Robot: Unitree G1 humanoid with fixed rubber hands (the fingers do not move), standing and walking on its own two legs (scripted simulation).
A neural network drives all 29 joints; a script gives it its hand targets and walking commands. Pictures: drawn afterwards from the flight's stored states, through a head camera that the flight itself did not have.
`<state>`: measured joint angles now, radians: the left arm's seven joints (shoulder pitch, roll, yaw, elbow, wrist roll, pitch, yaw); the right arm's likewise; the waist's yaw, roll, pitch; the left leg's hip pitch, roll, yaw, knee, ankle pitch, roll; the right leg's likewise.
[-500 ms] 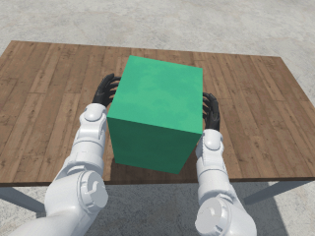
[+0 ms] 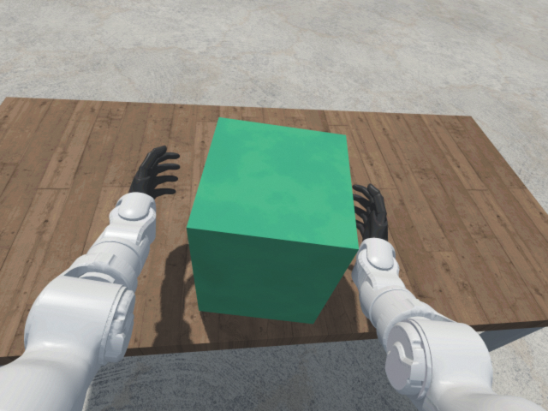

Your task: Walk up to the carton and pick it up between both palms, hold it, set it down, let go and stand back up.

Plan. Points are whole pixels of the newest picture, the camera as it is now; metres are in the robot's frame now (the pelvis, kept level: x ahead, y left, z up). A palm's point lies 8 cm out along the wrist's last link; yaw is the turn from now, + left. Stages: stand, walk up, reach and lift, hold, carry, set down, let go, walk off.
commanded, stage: set down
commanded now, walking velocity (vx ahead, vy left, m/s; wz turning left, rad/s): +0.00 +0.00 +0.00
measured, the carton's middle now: (269, 227) +0.41 -0.01 +0.03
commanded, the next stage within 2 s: none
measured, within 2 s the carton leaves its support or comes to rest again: neither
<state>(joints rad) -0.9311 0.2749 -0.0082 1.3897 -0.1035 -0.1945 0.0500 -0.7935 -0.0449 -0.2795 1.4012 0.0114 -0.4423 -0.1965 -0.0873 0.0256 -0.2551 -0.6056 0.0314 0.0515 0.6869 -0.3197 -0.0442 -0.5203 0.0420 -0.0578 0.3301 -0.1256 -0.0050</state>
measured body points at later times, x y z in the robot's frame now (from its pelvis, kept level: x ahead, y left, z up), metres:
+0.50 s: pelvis -0.03 +0.00 +0.00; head -0.02 +0.02 +0.45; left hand +0.46 +0.15 +0.19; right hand +0.41 -0.20 +0.18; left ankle +0.00 +0.07 -0.73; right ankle +0.00 -0.14 -0.73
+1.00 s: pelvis -0.02 -0.04 +0.01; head -0.03 -0.01 +0.46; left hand +0.44 +0.17 +0.19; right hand +0.38 -0.21 +0.19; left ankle +0.00 +0.07 -0.73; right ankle +0.00 -0.14 -0.73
